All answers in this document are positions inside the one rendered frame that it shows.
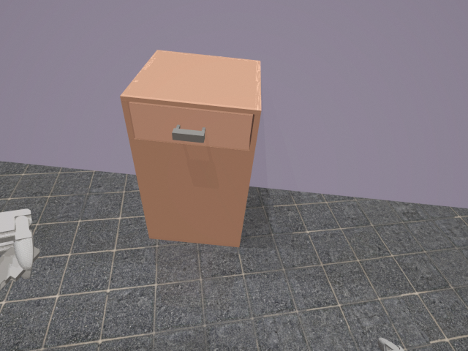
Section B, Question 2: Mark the handle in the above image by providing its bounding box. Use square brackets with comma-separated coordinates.
[172, 125, 205, 143]

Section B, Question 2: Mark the drawer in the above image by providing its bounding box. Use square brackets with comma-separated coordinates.
[129, 102, 253, 149]

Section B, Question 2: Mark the cabinet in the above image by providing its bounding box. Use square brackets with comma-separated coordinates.
[120, 50, 261, 247]

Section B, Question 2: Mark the left robot hand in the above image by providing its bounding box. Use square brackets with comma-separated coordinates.
[0, 208, 39, 291]

